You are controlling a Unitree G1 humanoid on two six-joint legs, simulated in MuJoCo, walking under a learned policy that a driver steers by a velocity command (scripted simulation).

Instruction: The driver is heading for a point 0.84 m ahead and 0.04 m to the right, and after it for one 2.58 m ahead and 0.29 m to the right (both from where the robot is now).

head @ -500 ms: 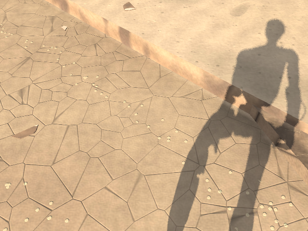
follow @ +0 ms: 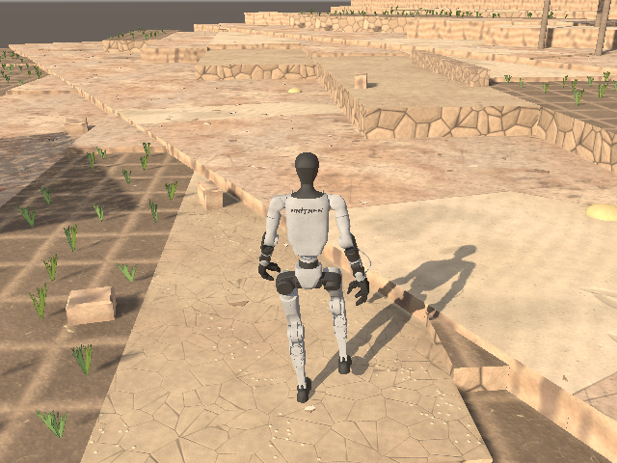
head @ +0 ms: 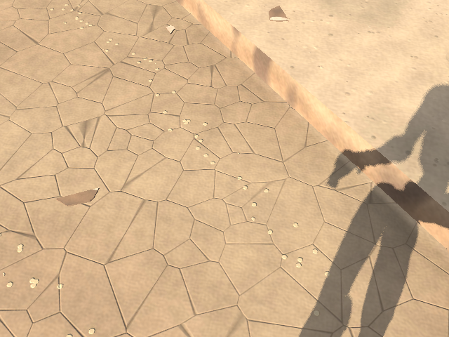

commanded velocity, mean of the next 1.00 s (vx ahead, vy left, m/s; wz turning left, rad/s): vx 0.49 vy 0.00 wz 0.15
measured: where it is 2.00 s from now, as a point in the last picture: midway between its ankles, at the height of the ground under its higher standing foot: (208, 234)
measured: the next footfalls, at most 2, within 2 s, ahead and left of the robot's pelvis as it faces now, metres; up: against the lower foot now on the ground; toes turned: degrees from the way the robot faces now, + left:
right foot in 0.26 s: +0.35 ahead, -0.13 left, +0.00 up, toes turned +8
left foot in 0.80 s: +0.57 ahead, +0.12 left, +0.00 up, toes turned +14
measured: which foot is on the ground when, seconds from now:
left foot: down 0.00-0.28, up 0.30-0.78, down 0.80-1.00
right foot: up 0.00-0.24, down 0.26-0.80, up 0.82-1.00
